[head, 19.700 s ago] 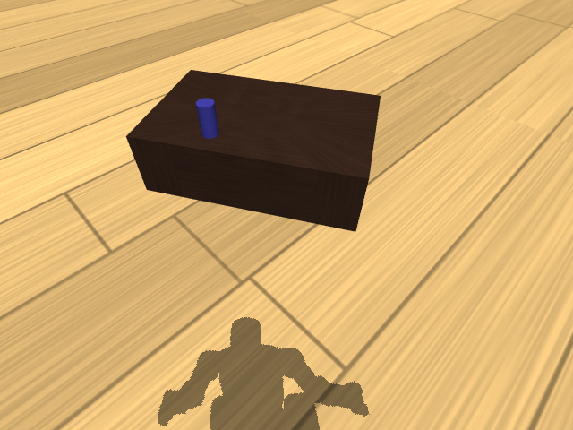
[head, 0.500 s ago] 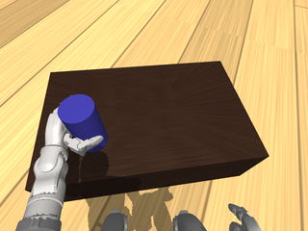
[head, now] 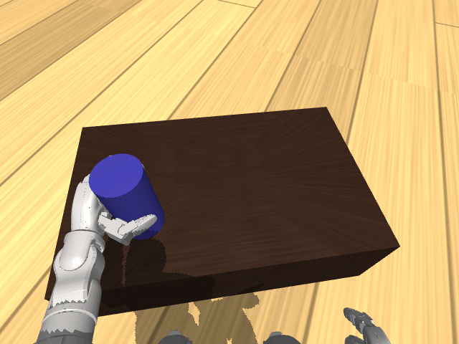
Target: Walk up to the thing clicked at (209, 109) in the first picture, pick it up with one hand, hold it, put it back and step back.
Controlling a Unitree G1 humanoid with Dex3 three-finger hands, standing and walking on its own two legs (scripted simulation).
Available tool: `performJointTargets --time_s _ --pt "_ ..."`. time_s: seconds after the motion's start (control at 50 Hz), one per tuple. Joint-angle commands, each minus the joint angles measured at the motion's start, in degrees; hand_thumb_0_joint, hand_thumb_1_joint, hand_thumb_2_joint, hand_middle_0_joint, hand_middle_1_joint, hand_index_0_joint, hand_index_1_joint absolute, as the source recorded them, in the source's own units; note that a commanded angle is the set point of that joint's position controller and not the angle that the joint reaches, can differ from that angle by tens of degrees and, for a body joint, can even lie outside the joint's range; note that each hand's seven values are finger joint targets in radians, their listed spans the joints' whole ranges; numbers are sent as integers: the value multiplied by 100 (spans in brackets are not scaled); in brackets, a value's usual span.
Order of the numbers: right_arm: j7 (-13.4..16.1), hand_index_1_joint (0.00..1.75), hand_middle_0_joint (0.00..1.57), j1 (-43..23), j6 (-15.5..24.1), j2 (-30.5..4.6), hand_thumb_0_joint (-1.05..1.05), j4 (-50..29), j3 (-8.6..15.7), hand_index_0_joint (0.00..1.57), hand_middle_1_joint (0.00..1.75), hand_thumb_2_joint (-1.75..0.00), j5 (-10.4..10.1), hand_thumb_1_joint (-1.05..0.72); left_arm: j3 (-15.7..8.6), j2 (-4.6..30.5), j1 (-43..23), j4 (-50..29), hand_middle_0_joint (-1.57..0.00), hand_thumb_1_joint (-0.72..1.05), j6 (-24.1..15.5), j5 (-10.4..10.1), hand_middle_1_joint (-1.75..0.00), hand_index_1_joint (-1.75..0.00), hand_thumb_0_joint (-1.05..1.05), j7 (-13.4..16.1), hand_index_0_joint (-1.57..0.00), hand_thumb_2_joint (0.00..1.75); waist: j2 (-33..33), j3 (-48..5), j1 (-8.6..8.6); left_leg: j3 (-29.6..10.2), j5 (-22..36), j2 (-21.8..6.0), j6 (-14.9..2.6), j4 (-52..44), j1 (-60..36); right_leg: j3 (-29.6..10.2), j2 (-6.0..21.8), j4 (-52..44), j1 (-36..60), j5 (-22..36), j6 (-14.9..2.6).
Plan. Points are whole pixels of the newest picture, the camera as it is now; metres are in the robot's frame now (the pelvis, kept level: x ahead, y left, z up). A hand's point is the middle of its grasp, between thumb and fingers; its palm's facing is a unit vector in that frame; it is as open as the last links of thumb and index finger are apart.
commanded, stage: lift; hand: left
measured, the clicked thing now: (132, 200) +0.36 +0.16 +0.05
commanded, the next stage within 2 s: hold in 0.10 s
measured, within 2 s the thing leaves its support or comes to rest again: neither
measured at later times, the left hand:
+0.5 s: hand (127, 204) +0.34 +0.16 +0.07, palm faces -0.03 -1.00 +0.01, open 10.7 cm
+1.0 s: hand (123, 206) +0.33 +0.16 +0.08, palm faces -0.04 -1.00 +0.01, open 10.7 cm
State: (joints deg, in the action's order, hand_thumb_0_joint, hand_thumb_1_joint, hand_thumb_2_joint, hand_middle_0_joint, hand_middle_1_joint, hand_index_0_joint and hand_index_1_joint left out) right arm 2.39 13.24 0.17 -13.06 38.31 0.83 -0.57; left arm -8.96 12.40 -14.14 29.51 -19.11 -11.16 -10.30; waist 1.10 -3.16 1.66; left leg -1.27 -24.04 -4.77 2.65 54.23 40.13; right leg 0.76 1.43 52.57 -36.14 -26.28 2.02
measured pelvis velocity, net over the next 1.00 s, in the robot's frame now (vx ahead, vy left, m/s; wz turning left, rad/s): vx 0.00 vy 0.00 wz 0.00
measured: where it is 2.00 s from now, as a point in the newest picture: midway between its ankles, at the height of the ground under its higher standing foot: outside the picture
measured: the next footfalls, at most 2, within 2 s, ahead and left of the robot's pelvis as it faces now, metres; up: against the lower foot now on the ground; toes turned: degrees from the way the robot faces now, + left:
none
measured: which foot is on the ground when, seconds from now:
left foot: down 0.00-1.00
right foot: down 0.00-1.00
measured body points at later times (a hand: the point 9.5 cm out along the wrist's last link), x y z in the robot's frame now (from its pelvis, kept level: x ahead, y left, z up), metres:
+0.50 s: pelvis +0.00 +0.00 +0.01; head +0.05 +0.00 +0.46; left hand +0.34 +0.21 +0.07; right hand +0.13 -0.25 -0.10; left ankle +0.03 +0.15 -0.69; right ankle +0.00 -0.14 -0.69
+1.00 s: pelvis +0.00 +0.00 +0.02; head +0.04 +0.00 +0.47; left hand +0.33 +0.21 +0.08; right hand +0.13 -0.25 -0.09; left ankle +0.03 +0.15 -0.69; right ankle +0.00 -0.14 -0.69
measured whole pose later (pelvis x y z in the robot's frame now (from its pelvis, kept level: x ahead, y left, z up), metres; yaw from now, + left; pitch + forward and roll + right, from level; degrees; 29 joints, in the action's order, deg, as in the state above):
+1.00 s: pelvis +0.00 +0.00 +0.02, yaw +0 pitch +5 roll -1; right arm 2.9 12.7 0.6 -12.8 38.2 0.6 -0.7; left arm -8.1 11.9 -9.9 26.5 -18.9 -11.7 -12.1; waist 0.8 -1.4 1.0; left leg -0.6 -21.1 -4.2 2.5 47.0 31.2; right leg 0.6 1.9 45.8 -27.6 -23.6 2.1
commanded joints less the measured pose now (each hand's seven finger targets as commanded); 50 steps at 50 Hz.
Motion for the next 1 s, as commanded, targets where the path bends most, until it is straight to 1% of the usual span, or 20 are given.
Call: performJointTargets --time_s 0.0,0.08,0.1,0.16,0.24,0.32,0.34,0.36,0.42,0.54,0.6,0.62,0.64,0.68,0.72,0.76,0.82,0.86,0.94,0.98 --pt "89 30 20 28 207 -789 0 -617 288 20 30 -90 -12 -90 -201 703 -1477 -1194 -132 16 -430 -73 -152 -151 0 4 -134 136 12 -1845 69 192 1431 273 -249 -753 -1373 93 -196 -831 708 1848 -191" --pt "98 30 20 26 198 -804 0 -600 294 20 30 -90 -5 -90 -318 813 -1554 -1390 -131 17 -458 -107 -151 -151 0 3 -133 136 -12 -1864 29 191 1662 262 -250 -801 -1493 113 -204 -852 834 2072 -184" --pt "96 30 20 -1 201 -783 0 -621 274 20 30 -90 -5 -90 -177 707 -1554 -1338 -132 18 -440 -100 -153 -153 0 -30 -135 138 17 -1818 75 188 1676 267 -254 -807 -1517 114 -205 -867 820 2061 -189" --pt "87 30 20 -80 203 -802 0 -671 290 20 30 -90 -19 -89 -277 833 -1622 -1480 -133 17 -479 -86 -153 -153 0 -18 -135 137 72 -1650 -9 205 1412 276 -232 -936 -1521 111 -198 -955 794 1778 -208" --pt "107 30 20 -58 215 -773 0 -627 270 20 30 -90 -12 -90 -179 693 -1486 -1352 -129 18 -422 -124 -146 -145 0 -77 -131 126 2 -1663 68 220 1616 290 -255 -927 -1584 91 -186 -1016 905 2071 -168" --pt "86 30 20 -126 203 -790 0 -701 278 20 30 -90 -6 -90 -185 676 -1437 -1342 -128 20 -441 -113 -146 -144 0 -93 -131 126 49 -1565 24 180 1489 263 -225 -1072 -1677 151 -218 -1034 849 1798 -220" --pt "90 30 20 -138 206 -787 0 -686 286 20 30 -90 -9 -90 -231 825 -1736 -1713 -128 19 -495 -108 -146 -144 0 -88 -131 126 196 -1630 -12 206 1423 286 -213 -1091 -1709 131 -204 -1066 870 1761 -224" --pt "105 30 20 -110 190 -768 0 -692 272 20 30 -90 -12 -90 -206 695 -1375 -1328 -128 20 -443 -96 -146 -144 0 -83 -131 126 -12 -1612 26 202 1434 286 -234 -1096 -1726 138 -204 -1097 919 1782 -204" --pt "101 30 20 -151 228 -756 0 -685 258 20 30 -90 -14 -90 -188 642 -1271 -1347 -128 21 -427 -149 -147 -146 0 -107 -131 127 -46 -1553 17 223 1436 297 -240 -1117 -1694 119 -197 -1139 1006 1820 -187" --pt "109 30 20 -215 235 -769 0 -739 263 20 30 -90 -24 -90 -176 730 -1514 -1732 -128 20 -487 -143 -147 -146 0 -117 -131 127 101 -1474 -7 223 1327 296 -215 -1228 -1826 127 -199 -1211 972 1670 -209" --pt "135 30 20 -210 244 -751 0 -697 256 20 30 -90 -32 -90 -229 775 -1328 -1689 -127 21 -435 -143 -146 -145 0 -100 -130 126 -63 -1567 -32 269 1478 338 -249 -1195 -1777 82 -165 -1287 1207 1913 -161" --pt "134 30 20 -200 256 -758 0 -711 253 20 30 -90 -25 -90 -123 676 -1345 -1643 -128 20 -428 -131 -147 -146 0 -128 -131 127 -84 -1468 51 252 1447 328 -256 -1213 -1826 90 -170 -1277 1124 1887 -163" --pt "138 30 20 -196 247 -725 0 -685 246 20 30 -90 -27 -90 -102 673 -1370 -1721 -127 20 -403 -122 -146 -145 0 -118 -130 127 -30 -1565 3 249 1521 322 -248 -1226 -1863 104 -176 -1271 1156 1948 -173" --pt "139 30 20 -191 243 -751 0 -677 259 20 30 -90 -36 -90 -246 693 -1131 -1468 -128 16 -359 -150 -147 -146 0 -97 -130 128 -100 -1448 -17 242 1551 314 -249 -1249 -1847 126 -183 -1285 1176 1932 -174" --pt "129 30 20 -231 249 -757 0 -701 250 20 30 -90 -32 -90 -113 598 -1244 -1459 -128 16 -375 -142 -148 -147 0 -121 -131 128 -117 -1243 34 231 1421 306 -250 -1292 -1798 133 -185 -1293 1054 1807 -184" --pt "133 30 20 -193 238 -751 0 -656 270 20 30 -90 -15 -90 -240 721 -1233 -1456 -128 17 -389 -129 -148 -147 0 -126 -131 128 -7 -1464 -14 239 1603 316 -250 -1241 -1867 126 -176 -1280 1122 1971 -184" --pt "105 30 20 -241 261 -730 0 -741 246 20 30 -90 -30 -90 -142 686 -1370 -1739 -129 18 -451 -142 -149 -148 0 -171 -132 128 112 -1418 -39 247 1452 330 -223 -1321 -1901 132 -176 -1303 1143 1801 -206" --pt "120 30 20 -258 276 -746 0 -731 258 20 30 -90 -33 -90 -221 689 -1265 -1604 -130 19 -436 -164 -150 -149 0 -176 -133 128 24 -1394 -24 218 1351 311 -231 -1354 -1943 151 -191 -1335 1117 1681 -197" --pt "132 30 20 -221 281 -751 0 -716 255 20 30 -90 -29 -90 -72 618 -1397 -1774 -128 17 -427 -152 -149 -148 0 -171 -131 129 44 -1487 10 267 1462 329 -232 -1334 -1989 109 -177 -1359 1153 1846 -189" --pt "122 30 20 -173 281 -785 0 -663 280 20 30 -90 -33 -90 -233 748 -1287 -1572 -128 18 -388 -134 -148 -147 0 -142 -131 128 -22 -1449 -15 229 1531 308 -238 -1347 -1955 147 -191 -1332 1174 1875 -202"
